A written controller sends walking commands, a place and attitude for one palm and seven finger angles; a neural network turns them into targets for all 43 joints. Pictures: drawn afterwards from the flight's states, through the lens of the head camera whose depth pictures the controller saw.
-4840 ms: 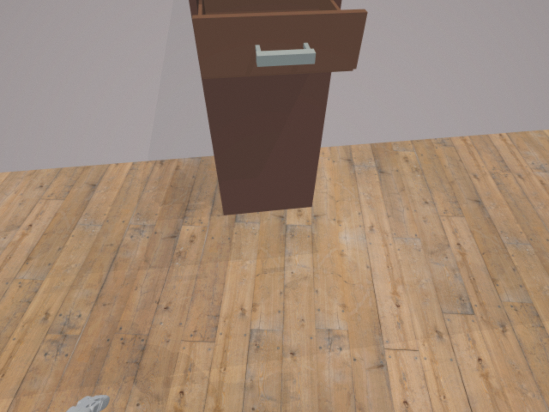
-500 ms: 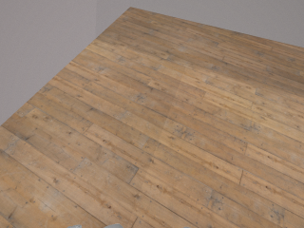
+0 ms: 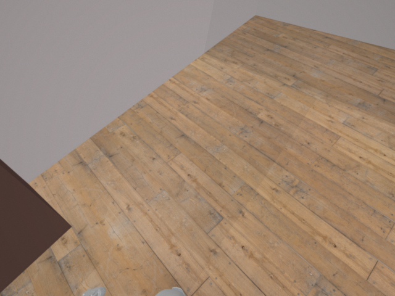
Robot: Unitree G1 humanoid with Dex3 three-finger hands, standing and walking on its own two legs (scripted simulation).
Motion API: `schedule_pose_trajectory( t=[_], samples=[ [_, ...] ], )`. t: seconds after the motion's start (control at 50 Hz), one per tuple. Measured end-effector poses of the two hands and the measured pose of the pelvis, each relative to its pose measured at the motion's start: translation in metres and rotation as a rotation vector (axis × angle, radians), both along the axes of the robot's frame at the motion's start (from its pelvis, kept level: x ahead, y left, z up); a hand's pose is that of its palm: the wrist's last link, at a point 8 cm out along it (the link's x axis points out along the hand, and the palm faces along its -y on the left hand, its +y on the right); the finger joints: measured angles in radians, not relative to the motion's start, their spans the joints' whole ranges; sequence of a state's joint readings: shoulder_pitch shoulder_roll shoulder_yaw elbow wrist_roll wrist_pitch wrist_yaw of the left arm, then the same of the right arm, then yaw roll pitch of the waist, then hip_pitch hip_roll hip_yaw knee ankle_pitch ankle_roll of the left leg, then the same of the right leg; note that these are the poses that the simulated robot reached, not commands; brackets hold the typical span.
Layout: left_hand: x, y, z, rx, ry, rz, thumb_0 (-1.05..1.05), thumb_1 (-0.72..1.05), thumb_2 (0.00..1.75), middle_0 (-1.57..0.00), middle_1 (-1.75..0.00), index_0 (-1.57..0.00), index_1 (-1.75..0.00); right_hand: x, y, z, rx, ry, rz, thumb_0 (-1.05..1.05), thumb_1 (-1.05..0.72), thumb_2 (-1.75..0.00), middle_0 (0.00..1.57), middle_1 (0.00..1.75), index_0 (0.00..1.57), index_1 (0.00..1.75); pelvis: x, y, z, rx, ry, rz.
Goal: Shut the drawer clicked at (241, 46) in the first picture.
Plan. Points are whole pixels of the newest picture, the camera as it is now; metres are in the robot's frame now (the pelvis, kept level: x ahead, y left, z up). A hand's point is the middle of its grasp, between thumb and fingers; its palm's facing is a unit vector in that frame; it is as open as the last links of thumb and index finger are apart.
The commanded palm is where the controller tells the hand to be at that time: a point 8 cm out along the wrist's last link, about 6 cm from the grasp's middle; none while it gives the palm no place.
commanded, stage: turn to face it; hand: left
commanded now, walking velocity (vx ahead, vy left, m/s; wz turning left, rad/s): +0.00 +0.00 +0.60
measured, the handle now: out of the picture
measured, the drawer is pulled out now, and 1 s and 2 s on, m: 0.27 0.27 0.27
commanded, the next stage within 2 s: take the last steps up to it in 1.46 s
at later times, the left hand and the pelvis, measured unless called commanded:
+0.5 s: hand out of the picture -0.06 +0.25 -0.18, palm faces +0.38 -0.89 -0.25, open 7.4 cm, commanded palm none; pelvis -0.02 +0.03 +0.00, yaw +19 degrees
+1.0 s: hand out of the picture -0.02 +0.22 -0.13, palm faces +0.58 -0.76 -0.28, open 7.4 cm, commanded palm none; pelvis +0.00 +0.00 +0.01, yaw +38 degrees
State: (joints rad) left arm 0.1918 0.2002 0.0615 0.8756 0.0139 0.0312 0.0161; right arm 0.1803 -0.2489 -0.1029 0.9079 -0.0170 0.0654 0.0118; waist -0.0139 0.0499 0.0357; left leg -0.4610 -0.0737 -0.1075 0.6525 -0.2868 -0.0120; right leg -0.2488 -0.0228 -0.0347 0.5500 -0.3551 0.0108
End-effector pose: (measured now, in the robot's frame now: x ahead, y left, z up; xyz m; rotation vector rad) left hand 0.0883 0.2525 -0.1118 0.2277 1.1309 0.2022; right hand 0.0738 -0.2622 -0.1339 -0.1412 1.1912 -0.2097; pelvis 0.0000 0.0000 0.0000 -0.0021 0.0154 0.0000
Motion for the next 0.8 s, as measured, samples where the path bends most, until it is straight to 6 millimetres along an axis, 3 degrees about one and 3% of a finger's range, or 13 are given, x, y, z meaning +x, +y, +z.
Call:
schedule_pose_trajectory(
  t=[0.14,0.24,0.32,0.42,0.46,0.52,0.64,0.8],
  samples=[
    [-0.052,-0.019,0.008,-0.019,0.04,0.104,0.01,0.9,0.89,-0.2,-0.3,-0.2,-0.3,0.017,-0.007,0.008,0.015,0.023,0.108,0.0,-0.91,-0.9,0.2,0.3,0.2,0.3,-0.004,-0.012,0.012,0.028,-0.024,0.108],
    [-0.085,-0.019,0.001,-0.045,0.075,0.184,0.01,0.9,0.89,-0.2,-0.3,-0.2,-0.3,0.032,0.003,0.009,0.0,0.065,0.196,0.0,-0.91,-0.9,0.2,0.3,0.2,0.3,-0.006,-0.009,0.012,0.036,-0.022,0.183],
    [-0.118,-0.008,-0.01,-0.067,0.124,0.26,0.01,0.9,0.89,-0.2,-0.3,-0.21,-0.3,0.057,0.026,0.011,-0.02,0.06,0.285,0.0,-0.91,-0.9,0.2,0.3,0.2,0.3,-0.009,0.003,0.008,0.031,-0.012,0.237],
    [-0.161,0.023,-0.035,-0.089,0.186,0.368,0.01,0.9,0.89,-0.2,-0.3,-0.21,-0.3,0.094,0.069,0.013,-0.055,-0.026,0.4,0.0,-0.91,-0.9,0.2,0.3,0.2,0.3,-0.013,0.026,-0.007,0.013,0.0,0.303],
    [-0.17,0.034,-0.036,-0.082,0.212,0.395,0.01,0.9,0.89,-0.2,-0.3,-0.2,-0.3,0.101,0.083,0.02,-0.059,-0.056,0.426,0.0,-0.91,-0.9,0.2,0.3,0.2,0.3,-0.016,0.031,-0.005,0.007,-0.004,0.317],
    [-0.17,0.048,-0.029,-0.073,0.194,0.424,0.01,0.9,0.89,-0.2,-0.3,-0.2,-0.3,0.103,0.096,0.028,-0.065,-0.068,0.452,0.0,-0.9,-0.9,0.2,0.3,0.2,0.3,-0.017,0.035,0.002,-0.009,-0.007,0.348],
    [-0.147,0.063,-0.01,-0.042,0.072,0.45,0.01,0.91,0.9,-0.19,-0.3,-0.2,-0.3,0.1,0.108,0.03,-0.047,-0.037,0.495,0.0,-0.9,-0.9,0.2,0.3,0.21,0.3,-0.015,0.037,0.011,-0.015,-0.009,0.415],
    [-0.109,0.051,0.007,0.005,-0.065,0.472,0.01,0.91,0.9,-0.19,-0.3,-0.2,-0.3,0.098,0.091,0.009,-0.011,0.029,0.525,0.0,-0.9,-0.9,0.2,0.3,0.21,0.3,-0.005,0.019,0.006,0.0,-0.007,0.512]
  ],
)
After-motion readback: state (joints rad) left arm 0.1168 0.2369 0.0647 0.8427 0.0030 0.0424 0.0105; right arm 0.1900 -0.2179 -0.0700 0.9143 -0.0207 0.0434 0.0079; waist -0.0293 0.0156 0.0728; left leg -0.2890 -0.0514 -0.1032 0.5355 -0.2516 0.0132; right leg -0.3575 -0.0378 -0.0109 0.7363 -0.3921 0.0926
